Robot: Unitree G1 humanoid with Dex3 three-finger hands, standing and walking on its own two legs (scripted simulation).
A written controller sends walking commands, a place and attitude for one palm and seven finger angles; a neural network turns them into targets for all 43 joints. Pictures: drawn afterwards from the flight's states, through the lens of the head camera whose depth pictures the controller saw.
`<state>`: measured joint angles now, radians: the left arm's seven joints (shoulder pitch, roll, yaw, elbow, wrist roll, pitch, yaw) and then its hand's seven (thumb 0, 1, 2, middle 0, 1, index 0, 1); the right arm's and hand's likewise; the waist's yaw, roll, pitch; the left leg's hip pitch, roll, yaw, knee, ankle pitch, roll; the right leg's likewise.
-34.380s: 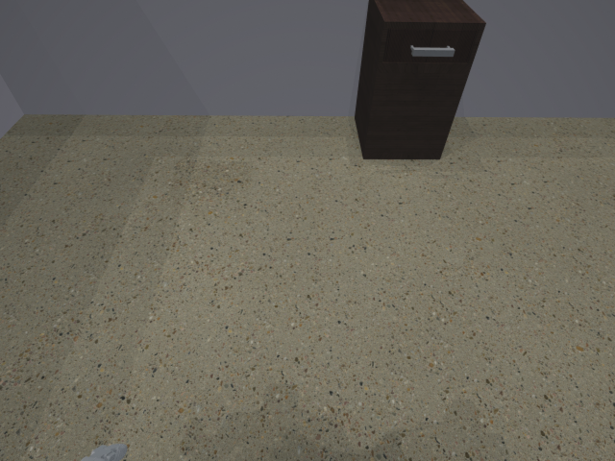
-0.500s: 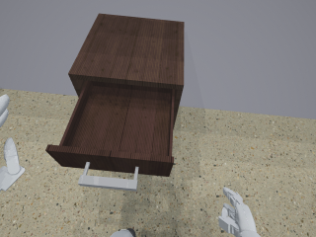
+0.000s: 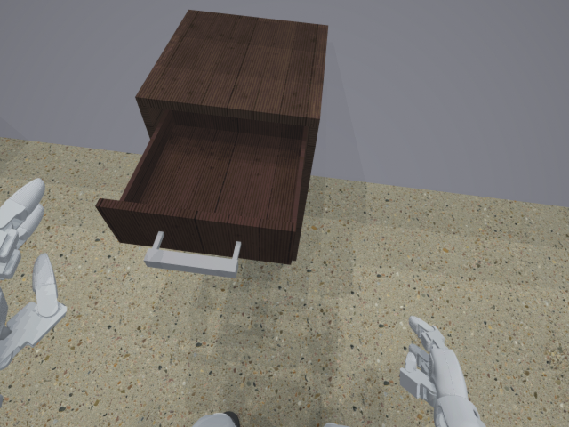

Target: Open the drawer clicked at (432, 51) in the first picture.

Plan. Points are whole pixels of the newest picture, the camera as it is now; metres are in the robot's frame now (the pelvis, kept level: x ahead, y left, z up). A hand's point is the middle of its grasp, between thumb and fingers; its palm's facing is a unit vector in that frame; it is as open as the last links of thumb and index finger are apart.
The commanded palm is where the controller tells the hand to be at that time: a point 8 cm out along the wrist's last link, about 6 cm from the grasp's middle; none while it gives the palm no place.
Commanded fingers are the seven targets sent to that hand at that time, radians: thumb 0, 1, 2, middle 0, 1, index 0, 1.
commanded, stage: stop stepping back and stand still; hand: left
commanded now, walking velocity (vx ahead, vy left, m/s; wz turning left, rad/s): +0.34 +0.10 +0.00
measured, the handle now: (195, 252) +0.43 +0.21 -0.15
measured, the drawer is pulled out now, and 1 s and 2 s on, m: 0.30 0.30 0.30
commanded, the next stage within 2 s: let the arm hang, fingers relaxed in 0.66 s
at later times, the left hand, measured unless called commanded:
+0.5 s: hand out of the picture +0.08 +0.22 +0.18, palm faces +0.34 -0.80 -0.49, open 7.4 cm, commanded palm +0.02 +0.27 +0.18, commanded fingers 0.00 0.90 0.90 -0.20 -0.30 -0.20 -0.30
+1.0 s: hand out of the picture -0.02 +0.16 -0.15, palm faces +0.05 -0.98 -0.18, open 7.4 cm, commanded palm none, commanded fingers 0.00 0.90 0.90 -0.20 -0.30 -0.20 -0.30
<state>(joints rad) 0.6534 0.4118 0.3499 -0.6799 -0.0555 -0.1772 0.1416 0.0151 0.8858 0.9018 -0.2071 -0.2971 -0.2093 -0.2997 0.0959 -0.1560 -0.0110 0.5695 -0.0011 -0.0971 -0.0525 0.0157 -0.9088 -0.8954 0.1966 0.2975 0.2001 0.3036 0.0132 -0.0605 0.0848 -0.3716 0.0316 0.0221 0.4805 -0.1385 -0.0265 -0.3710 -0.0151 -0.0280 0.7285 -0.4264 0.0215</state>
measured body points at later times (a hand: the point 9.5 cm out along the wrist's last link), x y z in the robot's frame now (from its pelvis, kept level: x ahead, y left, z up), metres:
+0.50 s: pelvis -0.09 -0.02 +0.01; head -0.09 +0.00 +0.46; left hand +0.06 +0.26 +0.21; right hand +0.05 -0.28 -0.07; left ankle -0.15 +0.10 -0.73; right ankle -0.07 -0.11 -0.70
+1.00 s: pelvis -0.12 -0.02 -0.01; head -0.10 +0.00 +0.44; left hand -0.03 +0.21 -0.14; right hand -0.01 -0.24 -0.14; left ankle -0.09 +0.11 -0.73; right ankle -0.08 -0.14 -0.73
